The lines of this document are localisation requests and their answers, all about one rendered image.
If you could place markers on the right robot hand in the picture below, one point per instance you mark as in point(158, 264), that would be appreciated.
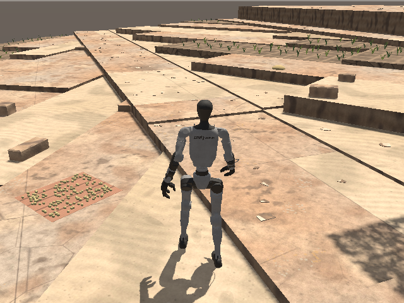
point(228, 173)

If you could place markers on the robot right forearm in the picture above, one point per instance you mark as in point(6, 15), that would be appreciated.
point(231, 164)

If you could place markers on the robot left upper arm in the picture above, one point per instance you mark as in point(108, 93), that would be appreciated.
point(180, 144)

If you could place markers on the left robot hand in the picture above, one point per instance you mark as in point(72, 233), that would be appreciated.
point(165, 190)

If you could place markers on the left robot shin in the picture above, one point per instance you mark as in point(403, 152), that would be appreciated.
point(184, 221)

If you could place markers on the robot left forearm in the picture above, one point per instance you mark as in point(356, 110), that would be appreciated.
point(171, 170)

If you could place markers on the robot left thigh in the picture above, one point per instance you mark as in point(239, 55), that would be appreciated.
point(186, 189)

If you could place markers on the robot right upper arm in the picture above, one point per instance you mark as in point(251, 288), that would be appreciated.
point(223, 133)

